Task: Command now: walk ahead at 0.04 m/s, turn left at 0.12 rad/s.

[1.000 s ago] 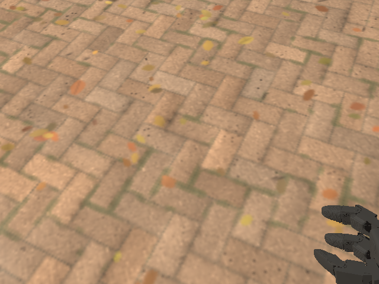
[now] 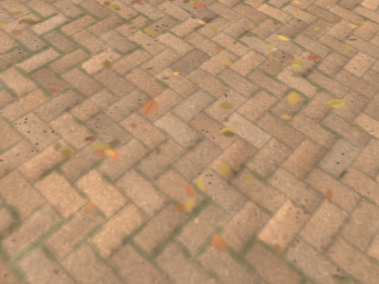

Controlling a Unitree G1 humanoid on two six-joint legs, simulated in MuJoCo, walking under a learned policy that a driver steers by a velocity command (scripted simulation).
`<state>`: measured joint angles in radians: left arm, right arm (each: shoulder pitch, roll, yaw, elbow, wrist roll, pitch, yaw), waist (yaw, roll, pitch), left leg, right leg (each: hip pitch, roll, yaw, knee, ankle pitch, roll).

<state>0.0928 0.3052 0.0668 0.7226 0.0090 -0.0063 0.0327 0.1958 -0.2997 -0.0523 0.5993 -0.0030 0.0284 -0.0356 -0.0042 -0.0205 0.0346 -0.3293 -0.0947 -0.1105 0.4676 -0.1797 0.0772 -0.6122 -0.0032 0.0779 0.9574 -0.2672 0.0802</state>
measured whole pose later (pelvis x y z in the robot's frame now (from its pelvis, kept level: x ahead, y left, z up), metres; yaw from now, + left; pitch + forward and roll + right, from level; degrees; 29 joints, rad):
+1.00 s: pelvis +0.49 -0.30 -0.01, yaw -47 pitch +0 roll +5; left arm 0.18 0.34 0.05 0.60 -0.05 -0.01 -0.01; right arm 0.33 -0.33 -0.09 0.77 0.00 -0.10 -0.01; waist -0.06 -0.05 0.04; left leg -0.14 -0.01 0.13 0.42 -0.28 -0.04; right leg -0.66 -0.10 0.00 1.30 -0.38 -0.06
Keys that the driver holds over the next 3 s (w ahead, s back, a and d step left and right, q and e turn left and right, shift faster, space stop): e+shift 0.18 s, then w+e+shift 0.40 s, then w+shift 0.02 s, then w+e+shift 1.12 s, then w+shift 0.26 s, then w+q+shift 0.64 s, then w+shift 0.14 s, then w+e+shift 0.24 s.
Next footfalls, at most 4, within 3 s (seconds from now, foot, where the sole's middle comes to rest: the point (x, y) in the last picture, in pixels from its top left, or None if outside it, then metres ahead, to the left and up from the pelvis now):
0.40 right None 0.08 -0.19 -0.78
0.78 left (239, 240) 0.60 -0.19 -0.78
1.24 right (367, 228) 0.66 -0.69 -0.78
1.68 left None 0.97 -1.05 -0.78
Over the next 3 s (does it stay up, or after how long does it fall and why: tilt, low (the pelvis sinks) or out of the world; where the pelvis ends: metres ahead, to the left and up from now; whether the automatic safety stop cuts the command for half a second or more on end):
stays up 0.86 -2.04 -0.02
